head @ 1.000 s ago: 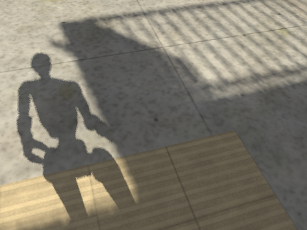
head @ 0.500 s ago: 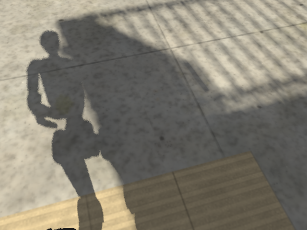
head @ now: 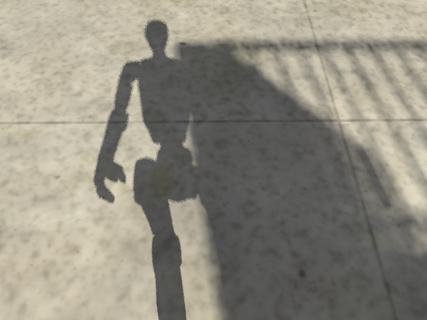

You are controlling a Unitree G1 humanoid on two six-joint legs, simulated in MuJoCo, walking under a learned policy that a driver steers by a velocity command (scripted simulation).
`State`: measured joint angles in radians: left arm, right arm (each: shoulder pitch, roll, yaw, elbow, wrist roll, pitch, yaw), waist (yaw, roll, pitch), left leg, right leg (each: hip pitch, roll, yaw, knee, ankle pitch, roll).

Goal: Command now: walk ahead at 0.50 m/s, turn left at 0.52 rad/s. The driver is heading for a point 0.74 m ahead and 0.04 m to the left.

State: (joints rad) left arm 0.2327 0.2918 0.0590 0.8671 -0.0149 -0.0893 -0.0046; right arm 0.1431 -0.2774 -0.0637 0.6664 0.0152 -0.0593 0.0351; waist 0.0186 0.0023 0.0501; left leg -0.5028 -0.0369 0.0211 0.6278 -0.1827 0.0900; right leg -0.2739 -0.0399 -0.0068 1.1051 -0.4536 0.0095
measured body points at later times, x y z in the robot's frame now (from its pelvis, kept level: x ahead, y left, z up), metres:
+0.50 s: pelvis +0.29 -0.01 +0.01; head +0.31 -0.01 +0.46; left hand +0.42 +0.28 -0.07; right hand +0.42 -0.27 -0.11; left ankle +0.12 +0.07 -0.66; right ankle +0.39 -0.10 -0.72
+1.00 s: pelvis +0.52 +0.11 +0.01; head +0.55 +0.13 +0.46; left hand +0.45 +0.38 -0.13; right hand +0.80 -0.06 -0.05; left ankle +0.56 +0.22 -0.72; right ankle +0.43 -0.08 -0.65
